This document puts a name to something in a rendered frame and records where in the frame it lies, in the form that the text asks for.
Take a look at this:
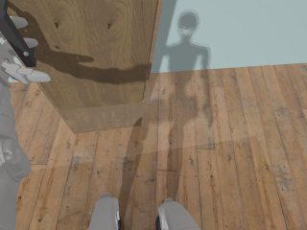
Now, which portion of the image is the right robot shin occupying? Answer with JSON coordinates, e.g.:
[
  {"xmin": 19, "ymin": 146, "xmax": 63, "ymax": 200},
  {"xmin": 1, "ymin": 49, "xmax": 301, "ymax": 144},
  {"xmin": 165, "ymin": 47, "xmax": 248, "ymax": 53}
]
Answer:
[{"xmin": 160, "ymin": 197, "xmax": 173, "ymax": 230}]

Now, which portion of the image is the robot left thigh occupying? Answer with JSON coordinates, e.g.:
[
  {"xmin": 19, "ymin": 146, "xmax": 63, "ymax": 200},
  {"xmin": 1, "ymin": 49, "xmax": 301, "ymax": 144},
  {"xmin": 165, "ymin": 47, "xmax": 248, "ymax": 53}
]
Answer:
[{"xmin": 88, "ymin": 196, "xmax": 120, "ymax": 230}]

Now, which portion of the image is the left robot hand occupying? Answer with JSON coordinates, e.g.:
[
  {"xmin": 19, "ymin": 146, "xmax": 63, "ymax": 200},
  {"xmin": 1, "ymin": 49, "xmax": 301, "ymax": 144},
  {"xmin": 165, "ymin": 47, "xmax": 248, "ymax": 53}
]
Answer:
[{"xmin": 0, "ymin": 16, "xmax": 51, "ymax": 84}]

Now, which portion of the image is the robot left forearm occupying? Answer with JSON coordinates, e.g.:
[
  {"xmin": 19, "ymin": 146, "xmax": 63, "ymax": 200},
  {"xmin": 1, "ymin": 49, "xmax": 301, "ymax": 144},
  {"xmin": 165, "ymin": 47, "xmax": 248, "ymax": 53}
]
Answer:
[{"xmin": 0, "ymin": 73, "xmax": 18, "ymax": 143}]

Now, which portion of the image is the left robot upper arm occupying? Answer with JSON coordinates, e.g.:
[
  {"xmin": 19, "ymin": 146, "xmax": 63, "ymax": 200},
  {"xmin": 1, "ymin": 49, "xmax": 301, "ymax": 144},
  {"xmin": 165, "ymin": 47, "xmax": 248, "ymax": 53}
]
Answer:
[{"xmin": 0, "ymin": 138, "xmax": 32, "ymax": 230}]

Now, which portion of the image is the cupboard door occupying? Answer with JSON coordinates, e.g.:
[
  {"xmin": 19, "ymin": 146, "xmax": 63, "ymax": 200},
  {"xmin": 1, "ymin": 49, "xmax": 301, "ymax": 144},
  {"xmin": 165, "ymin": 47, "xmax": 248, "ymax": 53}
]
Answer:
[{"xmin": 7, "ymin": 0, "xmax": 157, "ymax": 110}]

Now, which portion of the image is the handle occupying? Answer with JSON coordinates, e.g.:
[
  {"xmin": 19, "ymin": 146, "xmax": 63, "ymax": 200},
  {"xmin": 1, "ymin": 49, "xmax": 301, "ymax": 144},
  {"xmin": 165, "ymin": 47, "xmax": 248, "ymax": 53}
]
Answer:
[{"xmin": 0, "ymin": 0, "xmax": 36, "ymax": 67}]

